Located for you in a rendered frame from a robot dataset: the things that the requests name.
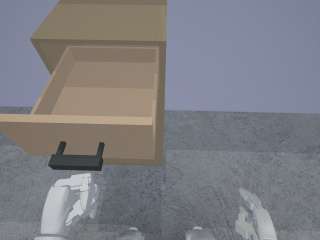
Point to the cabinet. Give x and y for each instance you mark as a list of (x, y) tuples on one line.
[(109, 23)]

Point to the robot right hand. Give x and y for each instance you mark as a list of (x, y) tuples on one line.
[(259, 225)]

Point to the right robot thigh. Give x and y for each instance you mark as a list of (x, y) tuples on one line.
[(198, 234)]

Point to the handle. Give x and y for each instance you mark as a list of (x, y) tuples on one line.
[(60, 161)]

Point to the drawer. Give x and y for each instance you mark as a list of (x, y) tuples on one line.
[(96, 94)]

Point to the robot left hand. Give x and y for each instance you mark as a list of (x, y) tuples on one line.
[(78, 192)]

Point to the right robot shin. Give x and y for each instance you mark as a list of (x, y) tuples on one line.
[(197, 227)]

